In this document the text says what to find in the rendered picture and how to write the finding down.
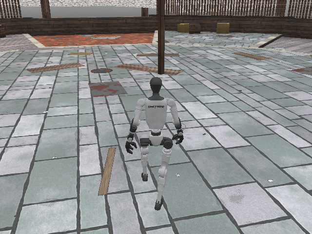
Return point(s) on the robot right forearm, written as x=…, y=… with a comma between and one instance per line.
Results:
x=179, y=128

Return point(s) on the robot right upper arm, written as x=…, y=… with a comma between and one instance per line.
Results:
x=173, y=109

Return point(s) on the robot left hand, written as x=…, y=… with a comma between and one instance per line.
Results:
x=128, y=146

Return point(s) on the robot right hand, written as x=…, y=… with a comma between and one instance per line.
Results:
x=176, y=136

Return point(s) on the humanoid robot head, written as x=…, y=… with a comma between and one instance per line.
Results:
x=155, y=84

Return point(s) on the humanoid robot torso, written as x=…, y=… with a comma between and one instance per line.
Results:
x=156, y=113

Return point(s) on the robot left upper arm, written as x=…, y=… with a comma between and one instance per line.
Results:
x=138, y=109

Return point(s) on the robot left forearm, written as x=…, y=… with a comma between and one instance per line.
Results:
x=132, y=132

